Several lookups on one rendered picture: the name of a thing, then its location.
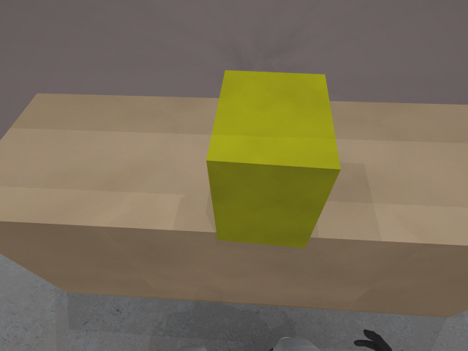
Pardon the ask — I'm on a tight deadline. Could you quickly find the carton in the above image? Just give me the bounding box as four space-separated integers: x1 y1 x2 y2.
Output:
206 70 341 248

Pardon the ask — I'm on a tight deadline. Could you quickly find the robot right hand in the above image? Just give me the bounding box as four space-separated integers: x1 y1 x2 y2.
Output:
354 330 392 351

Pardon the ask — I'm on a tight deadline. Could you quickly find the pedestal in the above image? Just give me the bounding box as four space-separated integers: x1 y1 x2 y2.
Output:
0 94 468 317

